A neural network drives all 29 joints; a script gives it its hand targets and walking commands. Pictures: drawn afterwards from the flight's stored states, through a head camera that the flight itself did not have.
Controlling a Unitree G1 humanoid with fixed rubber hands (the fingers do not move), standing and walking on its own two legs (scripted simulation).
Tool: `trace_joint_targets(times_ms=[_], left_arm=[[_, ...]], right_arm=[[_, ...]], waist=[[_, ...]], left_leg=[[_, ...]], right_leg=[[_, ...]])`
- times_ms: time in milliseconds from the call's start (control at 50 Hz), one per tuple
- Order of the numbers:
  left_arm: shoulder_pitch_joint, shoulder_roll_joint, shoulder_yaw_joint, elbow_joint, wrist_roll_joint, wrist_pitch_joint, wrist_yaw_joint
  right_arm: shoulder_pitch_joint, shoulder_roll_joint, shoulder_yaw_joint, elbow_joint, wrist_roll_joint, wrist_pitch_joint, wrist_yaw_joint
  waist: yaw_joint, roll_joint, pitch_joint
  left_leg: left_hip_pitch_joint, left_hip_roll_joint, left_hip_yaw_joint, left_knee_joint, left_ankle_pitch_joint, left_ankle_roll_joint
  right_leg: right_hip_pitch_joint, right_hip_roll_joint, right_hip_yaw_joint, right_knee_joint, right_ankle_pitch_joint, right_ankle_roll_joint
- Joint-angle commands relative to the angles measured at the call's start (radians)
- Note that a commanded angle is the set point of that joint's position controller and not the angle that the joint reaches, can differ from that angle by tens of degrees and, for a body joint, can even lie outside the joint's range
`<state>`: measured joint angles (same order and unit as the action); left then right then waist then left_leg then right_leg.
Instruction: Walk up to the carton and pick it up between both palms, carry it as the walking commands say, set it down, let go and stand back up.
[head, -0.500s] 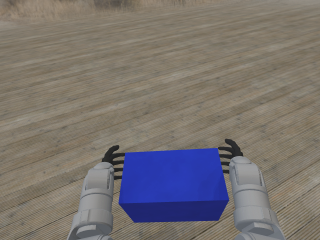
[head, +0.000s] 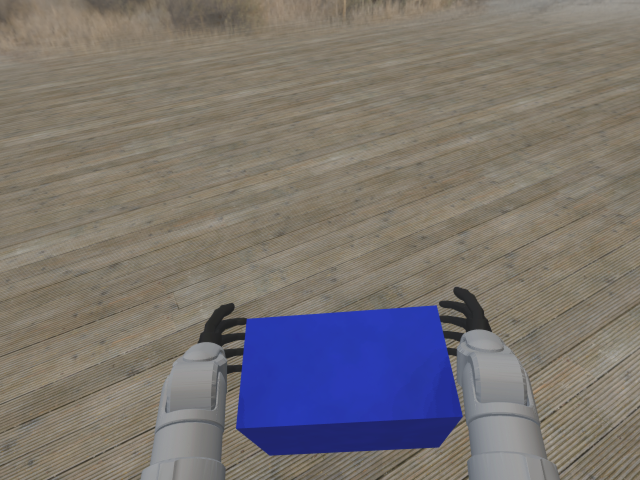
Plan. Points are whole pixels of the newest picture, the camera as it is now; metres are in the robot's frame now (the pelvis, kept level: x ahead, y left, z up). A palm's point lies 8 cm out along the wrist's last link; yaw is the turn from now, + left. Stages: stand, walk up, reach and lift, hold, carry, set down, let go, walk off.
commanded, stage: hold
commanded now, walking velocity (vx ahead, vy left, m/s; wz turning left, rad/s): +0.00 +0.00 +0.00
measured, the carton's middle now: (347, 385) +0.30 -0.01 -0.04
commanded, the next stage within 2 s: carry in 0.70 s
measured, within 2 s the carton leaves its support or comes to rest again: neither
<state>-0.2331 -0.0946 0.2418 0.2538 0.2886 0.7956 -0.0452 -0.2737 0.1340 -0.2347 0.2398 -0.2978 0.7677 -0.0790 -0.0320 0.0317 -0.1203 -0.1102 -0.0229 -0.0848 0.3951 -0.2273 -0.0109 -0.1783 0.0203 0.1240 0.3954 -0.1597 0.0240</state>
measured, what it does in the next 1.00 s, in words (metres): steps on the spot: left foot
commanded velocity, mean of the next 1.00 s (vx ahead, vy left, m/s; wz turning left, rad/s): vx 0.00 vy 0.10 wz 0.00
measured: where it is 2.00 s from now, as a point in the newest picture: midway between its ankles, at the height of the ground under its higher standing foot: outside the picture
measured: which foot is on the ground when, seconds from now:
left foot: down 0.00-0.80, up 0.82-0.96, down 0.98-1.00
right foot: down 0.00-1.00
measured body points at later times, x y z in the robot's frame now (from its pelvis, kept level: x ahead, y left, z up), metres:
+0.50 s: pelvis +0.01 +0.00 +0.00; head -0.04 -0.01 +0.45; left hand +0.32 +0.18 +0.05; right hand +0.32 -0.17 +0.05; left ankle +0.00 +0.13 -0.74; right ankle +0.04 -0.13 -0.74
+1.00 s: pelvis -0.01 +0.05 -0.01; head -0.03 +0.04 +0.44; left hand +0.29 +0.23 +0.09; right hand +0.31 -0.11 +0.10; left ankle -0.07 +0.16 -0.74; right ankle +0.04 -0.13 -0.74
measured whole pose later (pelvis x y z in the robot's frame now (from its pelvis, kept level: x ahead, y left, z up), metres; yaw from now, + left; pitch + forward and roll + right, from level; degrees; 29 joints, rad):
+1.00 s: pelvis -0.01 +0.05 -0.01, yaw +5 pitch +3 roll -1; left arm -0.25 -0.14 0.16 -0.12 0.25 0.96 0.06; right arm -0.24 0.14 -0.19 -0.19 -0.15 0.94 -0.19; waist -0.03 0.03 -0.11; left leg -0.22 -0.01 -0.07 0.55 -0.35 -0.01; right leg -0.30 -0.06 0.06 0.41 -0.16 0.09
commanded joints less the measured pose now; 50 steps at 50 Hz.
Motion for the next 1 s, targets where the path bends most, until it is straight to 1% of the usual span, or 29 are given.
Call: trace_joint_targets(times_ms=[0,40,80,100,140,180,200,240,260,280,300,320,360,460,520,540,560,600,620,660,680,740,780,840,880,920,940,960,980], left_arm=[[-0.698,-0.895,-0.443,0.114,-0.258,-0.112,-0.287],[-0.74,-0.913,-0.446,0.131,-0.258,-0.121,-0.303],[-0.781,-0.91,-0.45,0.127,-0.264,-0.129,-0.312],[-0.774,-0.927,-0.456,0.12,-0.27,-0.121,-0.315],[-0.72,-0.916,-0.437,0.159,-0.261,-0.112,-0.322],[-0.726,-0.897,-0.432,0.143,-0.251,-0.108,-0.323],[-0.715,-0.911,-0.454,0.123,-0.271,-0.106,-0.327],[-0.667,-0.897,-0.431,0.143,-0.254,-0.084,-0.325],[-0.632,-0.903,-0.443,0.144,-0.264,-0.078,-0.319],[-0.617,-0.909,-0.451,0.12,-0.259,-0.076,-0.322],[-0.585,-0.92,-0.448,0.115,-0.261,-0.07,-0.315],[-0.574,-0.934,-0.453,0.119,-0.259,-0.067,-0.312],[-0.553,-0.949,-0.509,0.039,-0.291,-0.071,-0.304],[-0.461,-0.963,-0.552,-0.042,-0.322,-0.06,-0.278],[-0.464,-0.957,-0.593,-0.137,-0.345,-0.061,-0.27],[-0.437,-0.966,-0.581,-0.119,-0.329,-0.056,-0.271],[-0.47,-0.962,-0.585,-0.158,-0.346,-0.065,-0.269],[-0.479,-0.971,-0.626,-0.214,-0.364,-0.074,-0.261],[-0.484,-0.963,-0.614,-0.194,-0.349,-0.061,-0.258],[-0.504,-0.956,-0.639,-0.232,-0.369,-0.076,-0.258],[-0.618,-0.996,-0.671,-0.218,-0.375,-0.078,-0.257],[-0.626,-0.982,-0.673,-0.226,-0.37,-0.042,-0.249],[-0.627,-0.979,-0.717,-0.33,-0.422,0.0,-0.224],[-0.532,-1.022,-0.776,-0.471,-0.46,0.107,-0.171],[-0.515,-1.022,-0.796,-0.526,-0.475,0.171,-0.143],[-0.394,-0.994,-0.779,-0.506,-0.465,0.233,-0.123],[-0.353,-0.951,-0.766,-0.511,-0.461,0.262,-0.106],[-0.366,-0.918,-0.767,-0.556,-0.471,0.281,-0.094],[-0.347,-0.922,-0.786,-0.578,-0.486,0.306,-0.081]], right_arm=[[-0.584,0.92,0.425,0.206,0.273,-0.025,0.433],[-0.626,0.925,0.419,0.203,0.272,-0.041,0.44],[-0.639,0.927,0.43,0.196,0.267,-0.048,0.439],[-0.599,0.936,0.402,0.213,0.253,-0.043,0.437],[-0.587,0.931,0.406,0.216,0.258,-0.042,0.433],[-0.583,0.939,0.402,0.219,0.245,-0.041,0.434],[-0.564,0.923,0.403,0.202,0.232,-0.039,0.432],[-0.512,0.909,0.394,0.215,0.245,-0.023,0.428],[-0.499,0.909,0.406,0.213,0.234,-0.018,0.427],[-0.506,0.924,0.433,0.165,0.265,-0.023,0.43],[-0.495,0.921,0.438,0.159,0.262,-0.016,0.432],[-0.507,0.91,0.459,0.118,0.287,-0.026,0.432],[-0.468,0.913,0.492,0.076,0.291,-0.025,0.429],[-0.389,0.91,0.535,0.037,0.313,-0.007,0.415],[-0.346,0.926,0.57,-0.01,0.323,-0.003,0.404],[-0.364,0.915,0.571,-0.034,0.332,-0.004,0.407],[-0.393,0.937,0.584,-0.046,0.335,-0.003,0.403],[-0.371,0.927,0.61,-0.067,0.332,-0.009,0.402],[-0.377,0.938,0.606,-0.063,0.342,-0.002,0.401],[-0.36,0.929,0.624,-0.069,0.333,-0.006,0.401],[-0.431,0.962,0.633,-0.107,0.345,-0.023,0.389],[-0.437,0.956,0.658,-0.085,0.36,0.007,0.386],[-0.479,0.955,0.712,-0.182,0.413,0.052,0.361],[-0.507,0.982,0.824,-0.396,0.551,0.143,0.328],[-0.474,0.985,0.841,-0.446,0.562,0.208,0.305],[-0.47,0.93,0.851,-0.522,0.564,0.265,0.281],[-0.4,0.899,0.834,-0.498,0.556,0.301,0.267],[-0.363,0.886,0.817,-0.492,0.554,0.329,0.261],[-0.336,0.872,0.812,-0.517,0.558,0.353,0.254]], waist=[[0.056,-0.07,-0.01],[0.054,-0.014,-0.04],[0.046,-0.036,-0.04],[0.017,-0.027,-0.038],[0.037,-0.02,-0.013],[0.039,-0.057,-0.08],[0.011,-0.1,-0.064],[0.021,-0.002,-0.007],[0.015,-0.068,-0.045],[0.034,-0.021,-0.058],[0.038,-0.062,-0.094],[0.046,0.0,-0.095],[0.029,-0.05,-0.159],[0.019,-0.031,-0.208],[0.014,-0.046,-0.202],[0.027,-0.01,-0.213],[0.018,-0.06,-0.235],[0.002,-0.061,-0.218],[0.013,0.009,-0.205],[0.0,-0.076,-0.176],[0.037,-0.076,-0.153],[0.036,-0.166,-0.036],[0.035,-0.276,-0.021],[0.028,-0.173,-0.099],[0.029,-0.179,-0.135],[0.033,-0.189,-0.184],[0.031,-0.207,-0.188],[0.029,-0.19,-0.195],[0.033,-0.122,-0.231]], left_leg=[[-0.163,-0.049,0.016,-0.163,-0.18,0.035],[-0.174,-0.053,0.037,-0.154,-0.198,0.031],[-0.164,-0.048,0.039,-0.152,-0.203,0.035],[-0.159,-0.043,0.03,-0.161,-0.182,0.032],[-0.176,-0.047,0.034,-0.166,-0.155,0.031],[-0.108,-0.065,0.043,-0.156,-0.112,0.029],[-0.088,-0.05,0.033,-0.164,-0.099,0.029],[-0.139,-0.057,0.034,-0.181,-0.072,0.024],[-0.074,-0.061,0.032,-0.173,-0.036,0.023],[-0.087,-0.07,0.04,-0.161,0.027,0.017],[-0.053,-0.068,0.027,-0.163,0.068,0.017],[-0.058,-0.071,0.032,-0.158,0.116,0.009],[0.006,-0.08,0.029,-0.147,0.25,-0.003],[0.082,-0.083,0.004,-0.139,0.414,-0.019],[0.084,-0.079,-0.008,-0.128,0.455,-0.018],[0.071,-0.092,-0.005,-0.126,0.45,-0.023],[0.065,-0.092,-0.004,-0.123,0.403,-0.018],[0.106,-0.078,-0.011,-0.118,0.468,-0.025],[0.054,-0.087,-0.003,-0.12,0.369,-0.021],[0.041,-0.078,-0.012,-0.124,0.381,-0.021],[-0.112,0.093,-0.021,0.055,0.125,-0.008],[-0.243,0.044,0.002,0.193,-0.212,-0.008],[-0.16,0.03,0.042,0.427,-0.215,-0.019],[-0.084,0.028,0.066,0.184,-0.188,0.001],[-0.17,0.037,0.086,0.059,-0.178,0.006],[-0.125,0.022,0.098,0.072,-0.186,0.01],[-0.127,0.027,0.112,0.041,-0.185,0.004],[-0.094,0.043,0.117,0.007,-0.131,0.0],[-0.038,0.088,0.093,0.02,0.07,-0.004]], right_leg=[[0.176,0.065,-0.091,-0.074,-0.14,0.004],[0.2,0.063,-0.085,-0.07,-0.157,0.005],[0.196,0.064,-0.08,-0.07,-0.17,0.008],[0.207,0.067,-0.088,-0.068,-0.124,0.004],[0.225,0.063,-0.083,-0.07,-0.095,0.008],[0.21,0.061,-0.08,-0.1,-0.087,0.007],[0.194,0.067,-0.088,-0.1,-0.079,0.012],[0.242,0.06,-0.085,-0.091,0.005,0.007],[0.222,0.063,-0.086,-0.106,0.003,0.01],[0.236,0.063,-0.082,-0.102,0.056,0.007],[0.241,0.068,-0.087,-0.107,0.082,0.009],[0.249,0.063,-0.078,-0.097,0.14,0.004],[0.245,0.075,-0.086,-0.102,0.235,0.006],[0.275,0.084,-0.074,-0.097,0.349,0.01],[0.256,0.084,-0.066,-0.082,0.379,0.012],[0.28,0.083,-0.064,-0.087,0.387,0.011],[0.291,0.089,-0.069,-0.083,0.353,0.013],[0.228,0.089,-0.072,-0.083,0.364,0.013],[0.27,0.087,-0.068,-0.078,0.314,0.002],[0.233,0.092,-0.079,-0.074,0.314,0.012],[0.076,-0.166,-0.027,0.057,0.23,-0.005],[-0.136,-0.259,0.135,-0.106,-0.401,-0.054],[-0.334,-0.348,0.242,-0.253,-0.567,-0.106],[-0.294,-0.308,0.183,-0.183,-0.363,-0.065],[-0.143,-0.258,0.059,-0.022,-0.09,-0.035],[-0.153,-0.255,0.053,0.004,-0.037,-0.026],[-0.124,-0.256,0.042,0.047,0.102,-0.034],[-0.113,-0.249,0.0,0.144,0.299,-0.026],[-0.148,-0.22,-0.08,0.258,0.381,-0.001]])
